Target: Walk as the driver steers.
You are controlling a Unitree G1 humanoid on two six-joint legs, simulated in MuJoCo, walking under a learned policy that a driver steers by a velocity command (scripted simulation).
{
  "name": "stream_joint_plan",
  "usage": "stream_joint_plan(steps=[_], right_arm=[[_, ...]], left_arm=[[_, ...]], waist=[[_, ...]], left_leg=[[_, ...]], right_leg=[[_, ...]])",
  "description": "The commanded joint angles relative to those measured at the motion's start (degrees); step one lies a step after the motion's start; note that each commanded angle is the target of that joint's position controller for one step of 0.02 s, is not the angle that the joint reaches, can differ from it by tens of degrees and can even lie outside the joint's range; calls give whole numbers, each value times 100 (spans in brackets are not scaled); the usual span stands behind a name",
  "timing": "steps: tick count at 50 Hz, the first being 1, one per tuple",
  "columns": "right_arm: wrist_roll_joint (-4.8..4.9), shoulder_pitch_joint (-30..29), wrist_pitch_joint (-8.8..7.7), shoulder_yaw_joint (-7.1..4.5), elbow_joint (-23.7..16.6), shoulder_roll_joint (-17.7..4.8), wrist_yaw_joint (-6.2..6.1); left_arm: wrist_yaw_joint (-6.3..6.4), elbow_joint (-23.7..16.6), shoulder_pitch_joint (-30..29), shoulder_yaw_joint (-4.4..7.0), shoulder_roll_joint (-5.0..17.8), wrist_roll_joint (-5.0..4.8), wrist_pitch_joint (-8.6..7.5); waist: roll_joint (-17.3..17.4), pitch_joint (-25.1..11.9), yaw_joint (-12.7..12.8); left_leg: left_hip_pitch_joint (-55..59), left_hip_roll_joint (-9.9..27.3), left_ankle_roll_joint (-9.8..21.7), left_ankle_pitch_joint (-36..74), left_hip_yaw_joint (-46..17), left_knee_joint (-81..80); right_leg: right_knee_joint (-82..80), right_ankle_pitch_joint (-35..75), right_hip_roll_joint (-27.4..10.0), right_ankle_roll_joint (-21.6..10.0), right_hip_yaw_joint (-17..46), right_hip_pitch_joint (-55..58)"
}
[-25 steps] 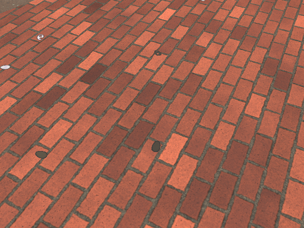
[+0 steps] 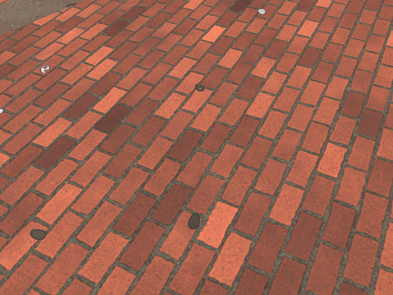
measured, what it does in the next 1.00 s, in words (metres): walks ahead, turning right: left foot, then right foot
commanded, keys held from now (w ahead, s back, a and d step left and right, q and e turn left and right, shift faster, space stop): w+shift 0.34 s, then w+e+shift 0.66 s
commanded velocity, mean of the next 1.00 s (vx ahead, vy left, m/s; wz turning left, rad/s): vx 0.96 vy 0.00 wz -0.44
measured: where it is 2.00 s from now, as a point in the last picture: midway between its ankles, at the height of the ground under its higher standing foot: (323, 92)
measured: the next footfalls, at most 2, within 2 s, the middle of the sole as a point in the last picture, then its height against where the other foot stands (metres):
left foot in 0.32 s outside the picture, level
right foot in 0.80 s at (229, 210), level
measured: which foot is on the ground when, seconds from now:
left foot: up 0.00-0.30, down 0.32-0.76, up 0.78-1.00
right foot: down 0.00-0.34, up 0.36-0.78, down 0.80-1.00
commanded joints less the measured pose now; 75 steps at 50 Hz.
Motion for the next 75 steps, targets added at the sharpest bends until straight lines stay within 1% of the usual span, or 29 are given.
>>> stream_joint_plan(steps=[1, 10, 13, 15, 16, 17, 18, 19, 22, 29, 35, 38, 39, 40, 41, 42, 43, 45, 50, 56, 58, 59, 60, 61, 62, 63, 65, 69, 75], right_arm=[[-28, -307, 60, 4, -460, -140, 134], [105, -2463, 139, 158, -1389, -46, 159], [123, -2090, 119, 104, -1389, -261, 24], [137, -470, 98, -71, -997, -687, -119], [116, 740, 93, -193, -631, -909, -201], [-22, 1652, 83, -334, -454, -1382, -277], [-98, 1357, 52, -387, -449, -1527, -179], [-43, 749, 47, -358, -508, -1206, -87], [-44, 204, -173, -97, -292, -263, -108], [140, 713, -402, 9, -12, -239, -97], [214, 1277, -370, 54, 3, -767, -451], [134, 750, -150, -111, -279, -1310, -653], [60, 255, -62, -171, -451, -1403, -623], [65, -83, -12, -188, -511, -1195, -466], [-60, -180, -137, 71, -953, -220, -364], [142, 98, -267, 170, -1592, -144, -291], [58, -110, -406, 198, -1612, -447, -249], [-70, -298, -354, 155, -1560, -658, -222], [-138, -1209, 57, 313, -2062, -521, -103], [110, -1890, 11, 353, -2465, -597, -133], [128, -1009, -34, 153, -2254, -1079, -243], [145, 58, -60, 25, -2024, -1315, -324], [56, 1382, -62, -128, -1749, -1672, -443], [-205, 2023, -68, -199, -1583, -2018, -497], [-212, 1152, -55, -278, -1715, -2198, -382], [-165, 328, -10, -166, -1940, -1386, -332], [-125, 176, 18, -35, -1741, -885, -294], [113, 856, -179, 48, -1067, -603, -177], [83, 1149, -311, 81, -756, -822, -149]], left_arm=[[43, -93, 428, 34, 504, -47, -182], [88, 5, 1122, -55, 528, -129, -340], [105, 38, 1110, -23, 823, -84, -323], [196, 80, 1016, 78, 1166, 36, -187], [213, 24, 760, 120, 1254, 30, -120], [159, -132, 721, 36, 797, 46, -132], [-3, -330, 1352, -119, -49, -318, -232], [52, -455, 767, -9, 586, -324, -253], [-17, -632, -9, -18, 380, -130, -110], [-255, -1294, -1261, -112, 173, -121, 252], [-349, -1610, -1887, -156, 430, -77, 173], [-290, -1110, 70, 104, 1104, -80, 277], [-202, -743, 1354, 274, 1391, -92, 307], [-94, -613, 1472, 404, 1488, -213, 315], [-75, -638, 860, 437, 1723, -179, 350], [-85, -821, 593, 440, 1937, -35, 366], [-30, -935, 395, 401, 1545, 18, 371], [38, -961, -22, 298, 1206, -6, 281], [80, -1131, -62, 263, 1353, -139, -96], [-27, -1180, 388, 414, 1566, -210, -41], [-4, -1270, 223, 467, 1805, -153, -49], [-20, -1359, -118, 503, 1999, -130, -63], [-40, -1532, -465, 411, 1659, -91, -118], [-8, -1834, -474, 125, 557, -140, -147], [15, -2123, 320, 27, 696, -404, -96], [62, -1845, -140, 63, 1107, -206, 52], [-114, -1880, -676, 96, 1152, -33, 181], [-351, -2382, -1269, -72, 674, 45, 431], [-469, -2818, -2358, -263, 691, 42, 325]], waist=[[-500, 807, -95], [-484, 1313, 201], [-841, 689, -104], [-1155, -280, -886], [-1045, -789, -1493], [-479, -1410, -1616], [1338, -2021, -692], [531, -1340, -675], [-495, 247, -144], [21, 1156, -19], [241, 797, 58], [630, -296, 1194], [544, -703, 1819], [-311, -437, 1815], [-1339, -12, 911], [-1276, -1056, 455], [-354, -559, 446], [521, 459, -103], [247, 933, -189], [-560, 392, 379], [-581, -298, -83], [-575, -840, -792], [-406, -1521, -1422], [1230, -1853, -1271], [2486, -2327, -385], [1086, -1259, -413], [10, -285, -356], [376, 260, -143], [-7, 1004, -111]], left_leg=[[-1967, 431, -185, 540, -58, 154], [-1254, 51, -80, 1535, 829, -2779], [-185, -540, 261, 981, 1129, -3116], [1435, -865, 460, 250, 973, -3109], [2804, -709, 547, 261, 806, -3534], [4309, 522, 680, -1644, -611, -3424], [5449, 1980, 1158, -3669, -4363, -4786], [4813, 1797, 987, -3763, -4478, -5434], [2308, 1301, 434, -1448, -1907, -5663], [1448, 467, -522, 1490, 958, -6258], [2923, 614, -827, 6757, 1760, -5433], [3056, 1005, -786, 8372, 1601, -2819], [2441, 1025, -675, 7630, 1419, -971], [1367, 80, -528, 2646, 1425, 1517], [-853, -563, -484, -1648, 865, 3235], [-2159, -528, -602, -1603, -288, 3506], [-2512, -239, -512, -1167, -541, 2791], [-1943, 142, -649, -760, -494, 1741], [-531, 500, -1114, 136, -13, -949], [559, -128, -778, 1674, 86, -3507], [1654, -390, -670, 1043, -13, -3671], [2798, -293, -628, 714, -1, -3650], [4291, 345, -537, -304, -499, -3318], [5447, 1948, -503, -1923, -2472, -3819], [5359, 2672, 33, -2931, -5469, -5161], [4369, 2248, 88, -3797, -4527, -5294], [3075, 1701, -50, -1724, -2503, -5200], [2508, 1411, -319, 562, -621, -5390], [1886, 877, -269, 2380, 873, -6312]], right_leg=[[-2138, -1210, -1499, -536, 2153, 680], [-2856, 2728, -1325, -608, 669, 1019], [-1722, 6637, -1459, -474, 267, 1817], [395, 7911, -1603, -397, 205, 1922], [2011, 7160, -1451, -348, 92, 1311], [4095, 4279, -989, -416, 178, -161], [6081, -575, 112, -238, 821, -2403], [6260, -86, -253, -462, 1169, -3051], [5389, 608, -936, -487, 1093, -2603], [3957, 1958, -969, -287, 338, -3058], [1653, 2572, -56, -585, -937, -2090], [1558, 1761, 410, -889, -808, -19], [1280, 1366, 227, -1189, -260, 1156], [644, 1124, -99, -1462, 310, 1718], [1529, 2482, -602, -1643, 1615, 2180], [258, 784, -1444, -2694, 4103, 3155], [-1055, -975, -1750, -2480, 4994, 2607], [-1405, -585, -1397, -1964, 4219, 810], [-1619, 1402, -328, -1586, 2610, -1407], [-940, 3428, -286, -898, 2542, -28], [318, 4725, -318, -612, 2619, 463], [1557, 4694, -200, -493, 2540, 147], [3212, 3649, 35, -412, 2330, -773], [5122, -1339, 542, -400, 1820, -2426], [5920, -1078, 437, -393, 1451, -3356], [5987, -323, -95, -376, 1203, -3577], [5468, 166, -467, -241, 991, -3338], [5241, 444, -873, -226, 872, -3658], [2614, 1625, -368, -328, 312, -2942]])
